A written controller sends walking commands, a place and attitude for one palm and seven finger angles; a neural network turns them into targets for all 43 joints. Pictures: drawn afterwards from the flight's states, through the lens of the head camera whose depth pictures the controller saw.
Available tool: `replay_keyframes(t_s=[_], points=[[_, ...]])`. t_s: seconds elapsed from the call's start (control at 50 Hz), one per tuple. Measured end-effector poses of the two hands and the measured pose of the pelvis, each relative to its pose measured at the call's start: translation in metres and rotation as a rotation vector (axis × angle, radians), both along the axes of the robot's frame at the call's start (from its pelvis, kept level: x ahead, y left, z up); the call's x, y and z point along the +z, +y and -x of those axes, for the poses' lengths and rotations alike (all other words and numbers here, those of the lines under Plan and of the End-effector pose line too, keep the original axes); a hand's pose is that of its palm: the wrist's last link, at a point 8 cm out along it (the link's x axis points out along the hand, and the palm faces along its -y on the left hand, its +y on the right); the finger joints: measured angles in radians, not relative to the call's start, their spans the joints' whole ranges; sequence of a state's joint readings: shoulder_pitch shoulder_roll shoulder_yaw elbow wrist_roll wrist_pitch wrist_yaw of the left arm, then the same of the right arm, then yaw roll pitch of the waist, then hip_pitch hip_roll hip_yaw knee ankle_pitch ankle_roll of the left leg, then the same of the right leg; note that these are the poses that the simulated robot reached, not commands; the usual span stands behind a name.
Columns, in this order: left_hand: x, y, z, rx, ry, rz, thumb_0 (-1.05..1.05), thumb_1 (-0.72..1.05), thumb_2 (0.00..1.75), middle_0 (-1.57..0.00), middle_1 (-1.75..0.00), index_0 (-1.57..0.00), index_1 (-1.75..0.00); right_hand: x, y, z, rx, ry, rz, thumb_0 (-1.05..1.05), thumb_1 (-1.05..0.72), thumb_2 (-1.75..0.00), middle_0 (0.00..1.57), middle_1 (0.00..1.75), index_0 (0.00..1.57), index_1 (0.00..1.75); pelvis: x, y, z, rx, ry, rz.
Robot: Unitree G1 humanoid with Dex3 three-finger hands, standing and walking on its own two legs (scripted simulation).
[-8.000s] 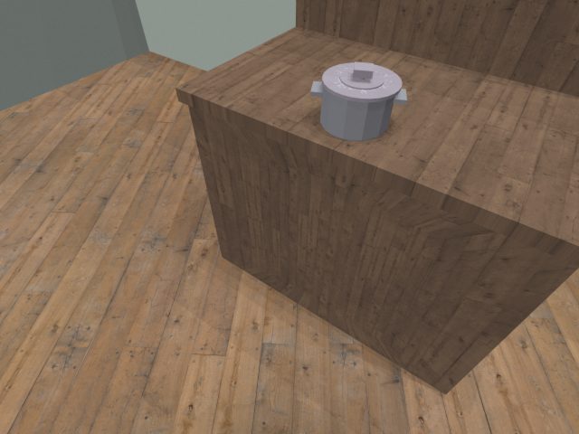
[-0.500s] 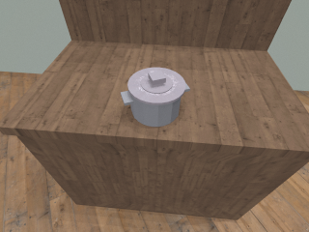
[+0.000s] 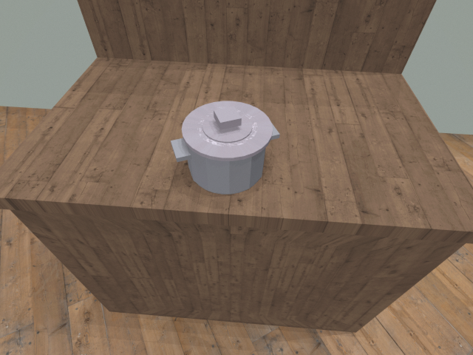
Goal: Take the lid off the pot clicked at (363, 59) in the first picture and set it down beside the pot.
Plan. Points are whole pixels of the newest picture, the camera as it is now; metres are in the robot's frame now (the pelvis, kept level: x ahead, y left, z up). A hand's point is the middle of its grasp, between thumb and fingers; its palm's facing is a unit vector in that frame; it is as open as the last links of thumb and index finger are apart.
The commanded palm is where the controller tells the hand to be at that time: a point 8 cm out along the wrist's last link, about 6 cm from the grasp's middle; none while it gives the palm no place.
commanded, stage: look again from close up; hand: left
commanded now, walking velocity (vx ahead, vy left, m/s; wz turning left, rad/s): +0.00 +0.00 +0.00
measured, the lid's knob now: (227, 117) +0.49 +0.05 +0.16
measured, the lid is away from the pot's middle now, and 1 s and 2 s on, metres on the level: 0.00 0.00 0.00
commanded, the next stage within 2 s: shuffle to correct the standing spot in 0.26 s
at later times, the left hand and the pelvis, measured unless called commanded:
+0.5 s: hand out of the picture -0.02 +0.16 -0.18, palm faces +0.03 -0.99 -0.16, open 7.4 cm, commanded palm none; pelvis +0.01 +0.00 +0.00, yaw +0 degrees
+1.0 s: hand out of the picture +0.00 +0.11 -0.18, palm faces +0.05 -0.99 -0.16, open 7.4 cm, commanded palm none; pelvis +0.02 -0.05 +0.00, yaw +1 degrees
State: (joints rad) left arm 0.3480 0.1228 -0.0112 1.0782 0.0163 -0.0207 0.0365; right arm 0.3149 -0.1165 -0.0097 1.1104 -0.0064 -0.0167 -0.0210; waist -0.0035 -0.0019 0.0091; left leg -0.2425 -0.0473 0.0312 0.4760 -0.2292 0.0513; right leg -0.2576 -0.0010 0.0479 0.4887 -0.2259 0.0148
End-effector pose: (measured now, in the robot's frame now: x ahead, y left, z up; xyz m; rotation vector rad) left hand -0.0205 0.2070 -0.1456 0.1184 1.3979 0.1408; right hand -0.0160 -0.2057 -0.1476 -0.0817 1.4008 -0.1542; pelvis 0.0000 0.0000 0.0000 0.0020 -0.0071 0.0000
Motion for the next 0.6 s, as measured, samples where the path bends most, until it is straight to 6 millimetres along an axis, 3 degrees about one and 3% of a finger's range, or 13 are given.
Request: replay_keyframes(t_s=[0.6], points=[[-0.002,-0.004,0.002,0.009,0.048,0.017,0.00,0.91,0.90,-0.20,-0.30,-0.19,-0.29,0.005,-0.002,-0.008,-0.010,0.021,0.014,0.02,-0.92,-0.90,0.20,0.30,0.20,0.30,0.002,-0.004,-0.012,0.006,0.006,0.001]])
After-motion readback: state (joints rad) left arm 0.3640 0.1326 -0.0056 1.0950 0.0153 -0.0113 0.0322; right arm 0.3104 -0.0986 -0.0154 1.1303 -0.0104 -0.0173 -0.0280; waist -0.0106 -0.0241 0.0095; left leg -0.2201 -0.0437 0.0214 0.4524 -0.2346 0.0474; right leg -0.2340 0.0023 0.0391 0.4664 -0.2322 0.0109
